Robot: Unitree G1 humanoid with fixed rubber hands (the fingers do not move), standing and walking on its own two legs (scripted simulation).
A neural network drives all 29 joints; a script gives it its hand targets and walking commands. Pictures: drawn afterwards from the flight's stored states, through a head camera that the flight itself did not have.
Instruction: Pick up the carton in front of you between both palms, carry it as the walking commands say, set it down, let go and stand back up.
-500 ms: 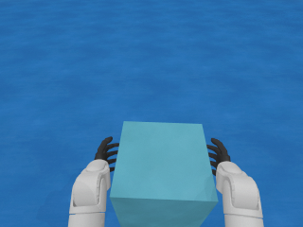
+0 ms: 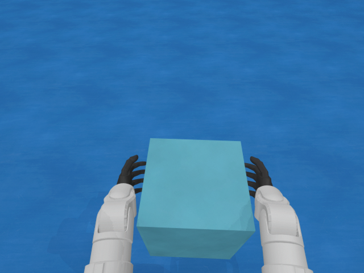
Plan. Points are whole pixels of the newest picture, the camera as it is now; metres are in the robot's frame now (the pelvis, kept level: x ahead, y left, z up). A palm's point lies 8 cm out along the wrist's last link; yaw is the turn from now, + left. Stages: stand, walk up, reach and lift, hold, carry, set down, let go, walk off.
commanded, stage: carry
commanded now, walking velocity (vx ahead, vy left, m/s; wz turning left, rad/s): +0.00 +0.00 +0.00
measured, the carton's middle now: (192, 202) +0.30 +0.00 -0.04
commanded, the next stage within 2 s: hold in 0.10 s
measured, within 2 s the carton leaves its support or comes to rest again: neither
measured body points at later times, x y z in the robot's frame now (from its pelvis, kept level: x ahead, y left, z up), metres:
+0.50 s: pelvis -0.04 -0.01 +0.01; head -0.07 +0.00 +0.46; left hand +0.27 +0.14 +0.04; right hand +0.26 -0.16 +0.04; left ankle +0.02 +0.11 -0.74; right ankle -0.03 -0.12 -0.74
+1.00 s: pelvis -0.08 +0.00 -0.05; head +0.07 +0.00 +0.38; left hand +0.33 +0.12 -0.09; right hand +0.30 -0.18 -0.09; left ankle +0.02 +0.11 -0.74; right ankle -0.03 -0.12 -0.74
